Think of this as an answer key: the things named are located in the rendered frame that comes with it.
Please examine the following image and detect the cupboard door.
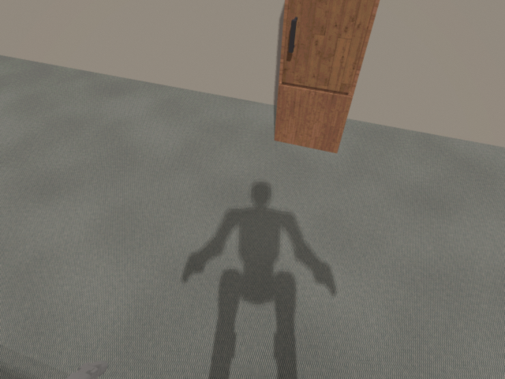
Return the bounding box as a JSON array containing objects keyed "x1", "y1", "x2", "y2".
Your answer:
[{"x1": 282, "y1": 0, "x2": 375, "y2": 93}]

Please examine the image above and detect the robot left hand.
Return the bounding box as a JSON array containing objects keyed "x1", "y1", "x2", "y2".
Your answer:
[{"x1": 66, "y1": 361, "x2": 108, "y2": 379}]

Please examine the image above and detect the handle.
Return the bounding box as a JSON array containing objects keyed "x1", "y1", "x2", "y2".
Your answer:
[{"x1": 289, "y1": 17, "x2": 297, "y2": 53}]

